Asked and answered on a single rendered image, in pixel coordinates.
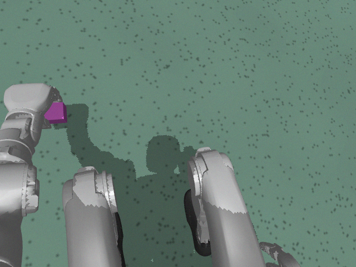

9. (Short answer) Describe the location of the left robot hand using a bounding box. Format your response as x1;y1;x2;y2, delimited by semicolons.
3;83;63;129

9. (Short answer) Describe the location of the right robot hand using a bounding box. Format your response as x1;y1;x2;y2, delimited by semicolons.
259;242;301;267

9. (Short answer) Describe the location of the right robot foot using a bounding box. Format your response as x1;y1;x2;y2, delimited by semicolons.
184;189;211;256

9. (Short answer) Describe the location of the small box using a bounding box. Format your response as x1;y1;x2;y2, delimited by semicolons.
44;102;67;124

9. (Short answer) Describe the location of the left robot foot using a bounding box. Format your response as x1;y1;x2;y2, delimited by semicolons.
115;212;126;267

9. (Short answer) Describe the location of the left robot arm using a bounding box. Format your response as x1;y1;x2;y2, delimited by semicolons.
0;108;43;267

